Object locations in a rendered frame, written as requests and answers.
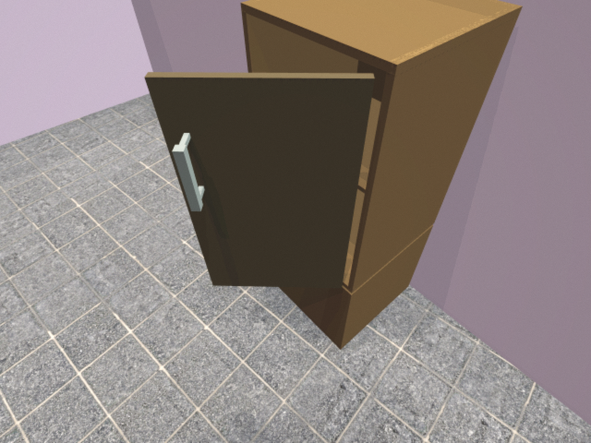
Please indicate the handle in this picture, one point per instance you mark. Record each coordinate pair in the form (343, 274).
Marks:
(193, 191)

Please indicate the cupboard door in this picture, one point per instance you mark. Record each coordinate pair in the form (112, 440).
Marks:
(279, 156)

